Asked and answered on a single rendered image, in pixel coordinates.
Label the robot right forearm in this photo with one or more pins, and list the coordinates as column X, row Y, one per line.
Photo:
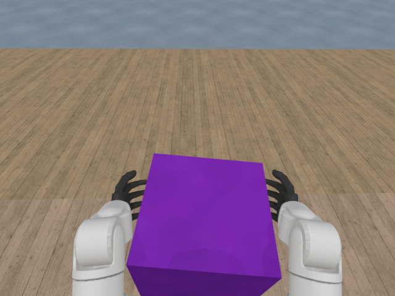
column 314, row 262

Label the left robot hand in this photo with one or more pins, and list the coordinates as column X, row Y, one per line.
column 123, row 188

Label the robot left forearm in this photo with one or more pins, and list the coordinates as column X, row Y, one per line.
column 99, row 251

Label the right robot hand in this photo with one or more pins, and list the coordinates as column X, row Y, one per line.
column 285, row 189

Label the carton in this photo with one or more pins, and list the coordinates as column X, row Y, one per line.
column 204, row 229

